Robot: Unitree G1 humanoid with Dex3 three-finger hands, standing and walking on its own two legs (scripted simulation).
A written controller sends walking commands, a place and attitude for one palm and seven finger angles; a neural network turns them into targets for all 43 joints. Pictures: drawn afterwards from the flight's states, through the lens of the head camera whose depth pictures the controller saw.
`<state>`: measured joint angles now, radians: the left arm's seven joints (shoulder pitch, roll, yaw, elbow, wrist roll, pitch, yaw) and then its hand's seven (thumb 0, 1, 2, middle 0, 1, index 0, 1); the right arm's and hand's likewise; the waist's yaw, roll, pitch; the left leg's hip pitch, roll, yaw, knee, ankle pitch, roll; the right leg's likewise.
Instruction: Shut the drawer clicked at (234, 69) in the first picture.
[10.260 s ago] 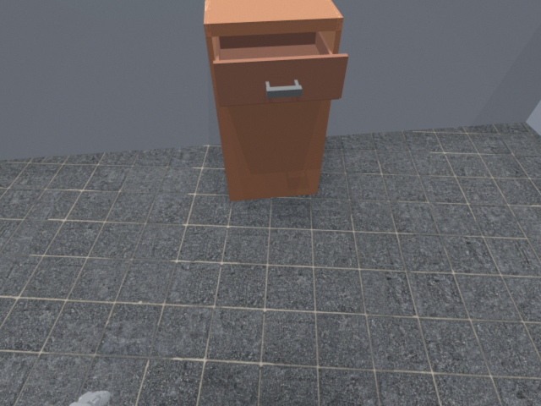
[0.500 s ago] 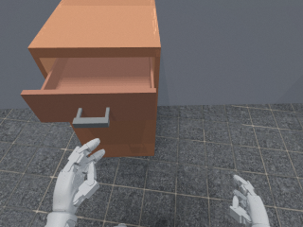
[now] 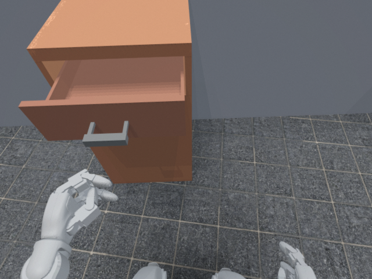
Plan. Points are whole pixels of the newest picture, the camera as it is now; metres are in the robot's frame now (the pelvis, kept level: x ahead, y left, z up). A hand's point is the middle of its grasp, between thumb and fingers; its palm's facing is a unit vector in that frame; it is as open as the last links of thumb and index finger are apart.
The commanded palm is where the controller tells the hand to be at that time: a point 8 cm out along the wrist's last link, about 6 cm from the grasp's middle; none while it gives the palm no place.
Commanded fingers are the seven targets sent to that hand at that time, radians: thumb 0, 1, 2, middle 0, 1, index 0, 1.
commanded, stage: raise the hand and make a fist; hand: left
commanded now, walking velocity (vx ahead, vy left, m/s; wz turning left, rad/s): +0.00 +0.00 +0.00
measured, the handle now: (107, 132) +0.46 +0.22 +0.02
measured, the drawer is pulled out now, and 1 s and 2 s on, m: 0.18 0.18 0.18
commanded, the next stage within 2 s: bring the fist close to the handle in 1.08 s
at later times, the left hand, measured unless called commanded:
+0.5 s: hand (91, 195) +0.25 +0.18 +0.10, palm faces +0.03 -1.00 -0.02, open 3.1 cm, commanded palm +0.23 +0.23 +0.11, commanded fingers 0.00 0.90 0.90 -1.40 -1.60 -1.40 -1.60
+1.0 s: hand (101, 186) +0.26 +0.16 +0.12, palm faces +0.05 -1.00 -0.05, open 3.2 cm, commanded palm +0.24 +0.21 +0.12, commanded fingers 0.00 0.90 0.90 -1.40 -1.60 -1.40 -1.60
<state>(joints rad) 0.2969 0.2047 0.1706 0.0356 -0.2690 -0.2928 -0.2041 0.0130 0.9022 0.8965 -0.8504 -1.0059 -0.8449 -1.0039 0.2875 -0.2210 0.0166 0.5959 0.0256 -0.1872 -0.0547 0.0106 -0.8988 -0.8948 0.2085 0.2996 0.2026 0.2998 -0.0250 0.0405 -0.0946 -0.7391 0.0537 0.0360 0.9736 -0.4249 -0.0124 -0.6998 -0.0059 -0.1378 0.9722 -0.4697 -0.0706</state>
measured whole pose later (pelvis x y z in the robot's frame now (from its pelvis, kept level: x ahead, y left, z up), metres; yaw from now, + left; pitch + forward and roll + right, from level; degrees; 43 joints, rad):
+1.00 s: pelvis +0.02 +0.03 +0.03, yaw +0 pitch +5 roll +0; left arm 0.32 0.14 -0.01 -0.17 -0.13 -0.17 0.01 0.01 0.90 0.90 -1.40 -1.60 -1.40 -1.60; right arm 0.25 -0.25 0.03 0.52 0.01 -0.14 -0.01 0.01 -0.90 -0.90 0.21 0.30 0.20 0.30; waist 0.00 0.04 -0.06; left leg -0.50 0.03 0.07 0.80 -0.39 0.02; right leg -0.46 -0.02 -0.11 0.79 -0.42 -0.03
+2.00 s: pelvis +0.00 +0.02 -0.01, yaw -1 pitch +14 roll +0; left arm -0.11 0.17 0.13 0.41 -0.16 -0.44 -0.09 0.01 0.90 0.90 -1.40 -1.60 -1.40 -1.60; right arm 0.24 -0.24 0.00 0.60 0.00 -0.10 -0.01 0.01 -0.90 -0.90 0.21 0.30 0.20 0.30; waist -0.03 0.02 -0.11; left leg -0.82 0.04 0.07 1.02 -0.45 0.02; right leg -0.79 -0.02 -0.10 1.02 -0.48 -0.04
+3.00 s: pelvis +0.00 +0.02 -0.02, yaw -1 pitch +18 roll -1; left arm -0.33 0.20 0.16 0.63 -0.13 -0.48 -0.05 0.01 0.89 0.91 -1.40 -1.60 -1.40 -1.60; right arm 0.23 -0.24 0.00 0.60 -0.01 -0.02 0.00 0.00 -0.90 -0.89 0.21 0.30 0.20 0.30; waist -0.04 0.03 -0.13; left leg -0.95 0.05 0.05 1.11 -0.47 0.02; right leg -0.91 -0.01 -0.11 1.10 -0.50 -0.05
